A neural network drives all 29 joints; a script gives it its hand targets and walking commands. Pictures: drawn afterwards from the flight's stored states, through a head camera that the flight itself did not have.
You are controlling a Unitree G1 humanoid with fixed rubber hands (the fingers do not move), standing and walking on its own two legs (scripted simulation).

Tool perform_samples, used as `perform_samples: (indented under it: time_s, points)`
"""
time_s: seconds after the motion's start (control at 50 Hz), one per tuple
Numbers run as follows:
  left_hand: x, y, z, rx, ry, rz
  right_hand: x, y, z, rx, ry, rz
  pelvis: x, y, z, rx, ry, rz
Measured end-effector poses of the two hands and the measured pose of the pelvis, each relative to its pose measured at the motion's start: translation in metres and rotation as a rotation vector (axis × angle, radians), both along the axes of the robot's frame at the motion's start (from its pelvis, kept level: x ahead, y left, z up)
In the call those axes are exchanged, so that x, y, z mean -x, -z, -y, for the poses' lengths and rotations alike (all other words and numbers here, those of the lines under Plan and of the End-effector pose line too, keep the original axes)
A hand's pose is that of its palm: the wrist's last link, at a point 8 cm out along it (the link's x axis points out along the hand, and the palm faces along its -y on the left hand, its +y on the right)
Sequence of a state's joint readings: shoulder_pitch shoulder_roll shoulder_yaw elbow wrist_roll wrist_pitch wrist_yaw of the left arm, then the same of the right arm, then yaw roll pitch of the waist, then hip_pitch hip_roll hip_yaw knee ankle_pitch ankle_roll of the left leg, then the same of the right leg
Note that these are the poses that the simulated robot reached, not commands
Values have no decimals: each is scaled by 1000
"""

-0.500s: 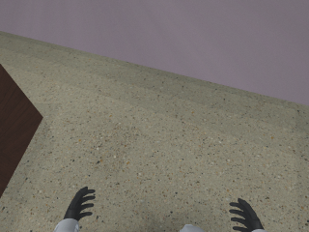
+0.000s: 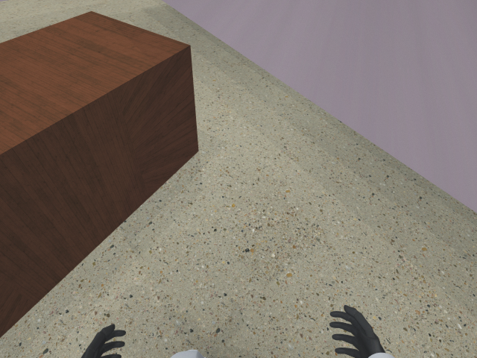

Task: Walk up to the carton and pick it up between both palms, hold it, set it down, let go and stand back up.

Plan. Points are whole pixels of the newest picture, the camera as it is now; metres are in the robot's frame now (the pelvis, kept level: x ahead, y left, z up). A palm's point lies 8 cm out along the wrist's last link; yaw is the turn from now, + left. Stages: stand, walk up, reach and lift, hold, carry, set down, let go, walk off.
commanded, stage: walk up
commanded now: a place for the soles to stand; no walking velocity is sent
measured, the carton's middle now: out of the picture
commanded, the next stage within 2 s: none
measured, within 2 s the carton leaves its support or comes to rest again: neither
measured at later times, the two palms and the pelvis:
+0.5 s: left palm out of the picture +0.18 +0.45 -0.07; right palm (244, 250) +0.36 +0.01 -0.11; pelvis +0.13 +0.20 +0.00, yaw +26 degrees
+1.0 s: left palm out of the picture +0.15 +0.74 -0.08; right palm (90, 219) +0.39 +0.36 -0.09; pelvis +0.18 +0.47 +0.01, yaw +46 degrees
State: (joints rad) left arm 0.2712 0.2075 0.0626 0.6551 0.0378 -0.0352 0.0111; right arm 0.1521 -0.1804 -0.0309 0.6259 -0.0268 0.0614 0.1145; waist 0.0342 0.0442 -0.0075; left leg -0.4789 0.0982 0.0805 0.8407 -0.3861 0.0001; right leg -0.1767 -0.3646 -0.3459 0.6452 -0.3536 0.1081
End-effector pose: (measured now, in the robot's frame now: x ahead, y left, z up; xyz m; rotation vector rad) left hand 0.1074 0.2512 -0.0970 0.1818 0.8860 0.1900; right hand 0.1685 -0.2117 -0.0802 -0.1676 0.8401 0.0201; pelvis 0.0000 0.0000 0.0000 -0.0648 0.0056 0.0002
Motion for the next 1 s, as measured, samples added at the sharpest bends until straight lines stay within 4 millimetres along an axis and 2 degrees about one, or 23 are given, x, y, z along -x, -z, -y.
perform_samples:
  time_s: [0.04,0.08,0.2,0.28,0.36,0.4,0.44,0.5,0.56,0.64,0.68,0.74,0.78,0.84,0.9,1.0]
  points:
    - [-6,16,-25,13,-10,-34,-14,-6,-25,28,-20,20,-10,3,-16,-1,-32,5]
    - [-16,20,-39,42,-20,-57,-18,-11,-41,59,-10,5,-19,-1,-31,24,-82,-11]
    - [-51,-2,-58,112,-55,-66,-13,-19,-65,168,4,-180,-54,-30,-80,18,-166,-36]
    - [-64,-11,-87,104,-124,-69,-33,-15,-92,169,0,-209,-87,-33,-113,10,-222,-36]
    - [-96,-20,-126,73,-191,9,-74,-5,-127,154,-45,-190,-112,-28,-140,-17,-292,-34]
    - [-106,-27,-147,44,-238,63,-101,5,-149,143,-102,-188,-120,-23,-155,-38,-321,-35]
    - [-101,-28,-170,-9,-321,119,-137,22,-174,148,-205,-176,-125,-11,-170,-51,-353,-22]
    - [-71,-24,-199,-83,-448,81,-190,32,-221,134,-317,-127,-134,-3,-196,24,-446,17]
    - [-52,-27,-231,-105,-540,99,-230,9,-280,111,-428,-40,-146,-5,-218,-1,-488,28]
    - [-51,-31,-273,-74,-536,111,-265,-29,-357,36,-486,93,-155,-14,-256,-49,-545,22]
    - [-56,-31,-299,-65,-516,134,-273,-33,-393,4,-503,130,-157,-12,-281,-49,-575,16]
    - [-56,-24,-348,-48,-519,169,-274,-19,-451,0,-557,136,-156,0,-328,-18,-604,14]
    - [-49,-11,-386,-33,-534,163,-268,-5,-492,6,-583,121,-157,10,-361,-9,-627,6]
    - [-35,8,-437,-28,-549,110,-246,8,-544,1,-608,75,-162,18,-397,-33,-677,-7]
    - [-30,8,-469,-9,-568,71,-229,12,-566,31,-574,-11,-168,10,-425,-12,-729,-33]
    - [-44,-18,-493,49,-618,80,-225,9,-568,156,-541,-112,-177,-13,-472,-20,-794,-54]
